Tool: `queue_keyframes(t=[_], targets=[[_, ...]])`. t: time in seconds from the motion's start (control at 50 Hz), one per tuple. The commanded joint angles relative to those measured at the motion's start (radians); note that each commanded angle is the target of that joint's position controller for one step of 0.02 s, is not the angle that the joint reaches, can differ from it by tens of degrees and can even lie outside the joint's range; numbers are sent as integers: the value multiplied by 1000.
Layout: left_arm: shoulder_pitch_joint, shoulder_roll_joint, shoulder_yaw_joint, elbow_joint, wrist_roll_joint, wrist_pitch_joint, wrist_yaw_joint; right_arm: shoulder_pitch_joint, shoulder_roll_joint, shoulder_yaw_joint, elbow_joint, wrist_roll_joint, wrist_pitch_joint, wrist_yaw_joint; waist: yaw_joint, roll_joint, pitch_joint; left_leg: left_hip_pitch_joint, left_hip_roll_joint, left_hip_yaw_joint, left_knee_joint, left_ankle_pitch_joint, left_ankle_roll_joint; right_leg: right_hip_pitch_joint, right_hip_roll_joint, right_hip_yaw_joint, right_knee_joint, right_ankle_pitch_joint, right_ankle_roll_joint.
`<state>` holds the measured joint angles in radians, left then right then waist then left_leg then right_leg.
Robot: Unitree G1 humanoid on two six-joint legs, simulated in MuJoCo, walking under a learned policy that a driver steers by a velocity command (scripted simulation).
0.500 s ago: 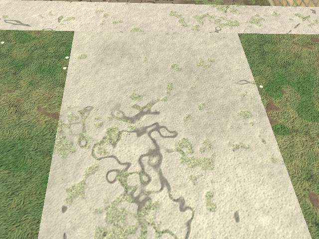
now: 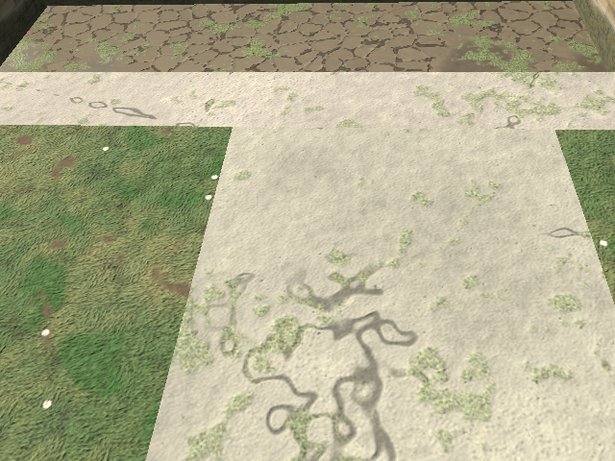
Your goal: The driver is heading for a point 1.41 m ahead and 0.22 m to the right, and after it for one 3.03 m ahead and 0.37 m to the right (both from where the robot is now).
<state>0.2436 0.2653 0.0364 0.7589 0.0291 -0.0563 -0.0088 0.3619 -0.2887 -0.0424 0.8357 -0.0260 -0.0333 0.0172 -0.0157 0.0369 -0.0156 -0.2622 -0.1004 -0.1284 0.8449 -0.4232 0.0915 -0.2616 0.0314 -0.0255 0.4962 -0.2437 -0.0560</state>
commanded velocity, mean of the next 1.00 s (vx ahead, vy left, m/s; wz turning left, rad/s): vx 0.48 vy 0.00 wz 0.03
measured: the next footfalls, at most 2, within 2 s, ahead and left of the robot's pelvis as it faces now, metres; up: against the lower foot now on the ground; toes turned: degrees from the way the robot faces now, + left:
left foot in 0.40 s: +0.37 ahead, +0.10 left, +0.00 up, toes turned +3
right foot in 0.96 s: +0.69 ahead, -0.06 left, +0.00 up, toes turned -3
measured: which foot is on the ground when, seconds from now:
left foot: up 0.00-0.38, down 0.40-0.96, up 0.98-1.00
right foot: down 0.00-0.42, up 0.44-0.94, down 0.96-1.00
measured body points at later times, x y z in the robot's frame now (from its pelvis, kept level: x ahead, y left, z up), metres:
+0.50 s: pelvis +0.26 +0.03 -0.01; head +0.29 +0.04 +0.44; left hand +0.25 +0.29 -0.15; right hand +0.42 -0.22 -0.12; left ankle +0.33 +0.10 -0.74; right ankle +0.10 -0.08 -0.65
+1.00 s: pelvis +0.54 +0.01 -0.02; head +0.58 +0.00 +0.43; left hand +0.74 +0.24 -0.12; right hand +0.47 -0.24 -0.16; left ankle +0.35 +0.10 -0.71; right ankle +0.65 -0.06 -0.74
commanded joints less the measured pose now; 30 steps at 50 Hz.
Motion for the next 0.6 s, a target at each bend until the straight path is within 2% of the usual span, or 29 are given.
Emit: queue_keyframes(t=[0.02, 0.06, 0.14, 0.22, 0.28, 0.32, 0.34, 0.36, 0.38, 0.4, 0.42, 0.44, 0.46, 0.48, 0.5, 0.52, 0.54, 0.6], targets=[[87, 135, 38, -9, -9, -12, -2, -65, -98, -20, -79, -9, -25, 20, 19, -111, 122, -443, 103, 15, 191, 89, 1, 234, -305, 470, -364, -361, -116], [95, 109, 28, 6, -10, -28, -2, -79, -84, -13, -64, -22, -18, 31, 22, -134, 87, -415, 127, 69, 200, 178, -28, 235, -239, 332, -368, -87, -102], [191, 99, 25, 68, -27, -42, -7, -191, -57, 1, -96, -23, -8, 35, 39, -121, 76, -487, 157, 135, 171, 251, -70, 282, -214, 204, -355, 307, -126], [230, 94, 20, 108, -23, -39, -4, -351, -19, 25, -145, -15, -8, 40, 67, -128, 98, -440, 148, 191, -52, 338, -85, 259, -179, 117, -353, 462, -119], [251, 116, 22, 134, -20, -39, 0, -420, -22, 32, -164, -7, -10, 40, 75, -134, 112, -341, 126, 211, -211, 374, -60, 262, -206, 106, -354, 510, -114], [246, 126, 23, 149, -18, -36, 5, -409, -38, 28, -161, -7, -12, 31, 55, -133, 110, -276, 110, 210, -264, 359, -27, 298, -238, 102, -319, 622, -106], [231, 133, 23, 153, -18, -35, 8, -370, -50, 23, -148, -8, -14, 24, 30, -134, 91, -217, 91, 212, -283, 331, -8, 318, -244, 91, -264, 752, -95], [220, 143, 25, 157, -15, -32, 10, -293, -68, 14, -122, -10, -17, 16, -6, -138, 45, -125, 63, 215, -300, 295, 12, 337, -242, 80, -165, 886, -81], [210, 148, 25, 160, -15, -25, 11, -155, -88, 3, -74, -12, -25, 6, -66, -120, -31, 34, 35, 225, -354, 302, 38, 326, -219, 56, -1, 943, -66], [212, 140, 21, 155, -19, -23, 11, -3, -126, -13, -28, -26, -34, -7, -126, -95, -120, 269, 99, 163, -365, 293, 69, 192, -186, 33, 212, 782, -52], [260, 56, -1, 114, -32, -24, 5, 123, -221, -38, -16, -49, -36, -21, -130, 79, -268, 531, 391, -197, -384, 122, 136, -60, -95, -21, 561, 321, -27], [325, 55, 6, 126, -40, -19, 5, 110, -232, -46, -8, -19, -23, -14, -84, 213, -349, 606, 533, -615, -542, 93, 232, -279, 55, 40, 812, -272, -15], [228, 129, 24, 115, -17, -14, 10, 4, -178, -39, -17, 9, -18, -10, -58, 68, -170, 473, 475, -485, -563, 55, 202, -369, -20, 101, 839, -197, -30], [159, 110, 19, 99, -17, -21, 2, -74, -114, -23, -26, 12, -24, -7, -37, 25, -51, 323, 432, -340, -595, 117, 185, -365, -58, 93, 791, -115, -33], [140, 87, 15, 100, -17, -21, -3, -107, -76, -13, -19, 7, -33, -6, -4, 3, 11, 215, 380, -240, -631, 211, 154, -326, -94, 83, 725, -75, -31], [142, 80, 14, 102, -4, -10, -8, -111, -58, -7, -6, 9, -41, -8, 23, 17, 36, 144, 338, -169, -650, 284, 130, -281, -116, 82, 674, -61, -22], [166, 63, 9, 117, 6, 4, -15, -109, -49, -3, 6, 8, -49, -9, 42, 26, 34, 106, 316, -120, -670, 327, 120, -239, -122, 74, 650, -50, -11], [121, 48, 7, 107, 10, 24, -28, -56, -66, -8, 43, 19, -70, -7, 52, 18, 49, 95, 293, -49, -720, 409, 131, -277, -136, 44, 596, 3, 14]])
Over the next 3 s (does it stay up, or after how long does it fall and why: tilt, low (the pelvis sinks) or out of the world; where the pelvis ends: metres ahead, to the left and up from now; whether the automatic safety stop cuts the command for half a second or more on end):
stays up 1.36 -0.15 0.00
